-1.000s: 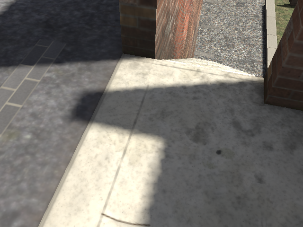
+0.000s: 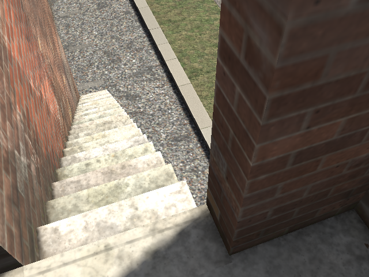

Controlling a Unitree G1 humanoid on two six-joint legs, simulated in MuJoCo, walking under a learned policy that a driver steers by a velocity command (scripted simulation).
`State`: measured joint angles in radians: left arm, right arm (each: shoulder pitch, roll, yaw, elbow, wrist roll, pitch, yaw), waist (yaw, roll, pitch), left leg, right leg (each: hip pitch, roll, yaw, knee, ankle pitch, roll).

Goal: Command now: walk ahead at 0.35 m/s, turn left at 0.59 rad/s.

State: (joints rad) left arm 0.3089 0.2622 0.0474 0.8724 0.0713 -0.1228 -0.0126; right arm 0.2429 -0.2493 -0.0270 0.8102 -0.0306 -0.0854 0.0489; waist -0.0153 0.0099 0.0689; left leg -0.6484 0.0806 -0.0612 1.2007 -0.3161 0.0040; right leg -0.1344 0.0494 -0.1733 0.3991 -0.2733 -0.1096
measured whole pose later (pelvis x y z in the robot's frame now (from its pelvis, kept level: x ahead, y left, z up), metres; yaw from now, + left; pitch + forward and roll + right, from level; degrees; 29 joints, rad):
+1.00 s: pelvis +0.28 +0.03 -0.02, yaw +34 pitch +2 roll -1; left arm 0.13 0.24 0.04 0.72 0.00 -0.09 -0.05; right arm 0.34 -0.24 0.00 0.64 0.00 -0.06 0.05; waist -0.03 0.04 -0.02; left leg -0.31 0.09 0.02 0.65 -0.38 -0.04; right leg -0.35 0.02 0.02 0.65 -0.29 0.01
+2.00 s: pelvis +0.20 +0.06 +0.00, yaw +28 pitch +3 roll -2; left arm 0.11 0.27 0.03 0.59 0.02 0.05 0.03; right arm 0.32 -0.24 -0.09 0.65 0.01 0.03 0.01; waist -0.04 -0.02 -0.01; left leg -0.35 -0.19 -0.24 0.41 -0.09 0.08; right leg -0.32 0.07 0.06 0.65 -0.41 0.04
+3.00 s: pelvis +0.64 +0.29 -0.20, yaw +5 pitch -4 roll +4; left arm 0.64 0.29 0.07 0.90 -0.01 -0.05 -0.02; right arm 0.09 -0.25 -0.04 0.86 -0.02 -0.03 -0.08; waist 0.19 -0.04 0.08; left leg -0.33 0.07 0.04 1.93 -0.71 0.04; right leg -0.37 0.07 0.01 0.70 -0.08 -0.17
